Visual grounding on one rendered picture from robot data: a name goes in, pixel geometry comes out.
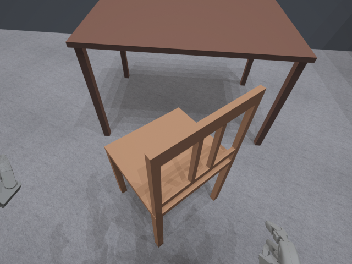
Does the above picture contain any robot left hand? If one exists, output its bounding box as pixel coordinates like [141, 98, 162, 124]
[0, 154, 22, 208]

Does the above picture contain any robot right hand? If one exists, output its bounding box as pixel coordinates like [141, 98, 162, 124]
[259, 221, 301, 264]

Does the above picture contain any table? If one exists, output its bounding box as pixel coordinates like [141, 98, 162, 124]
[66, 0, 317, 146]

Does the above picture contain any chair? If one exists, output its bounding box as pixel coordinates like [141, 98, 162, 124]
[104, 85, 267, 247]

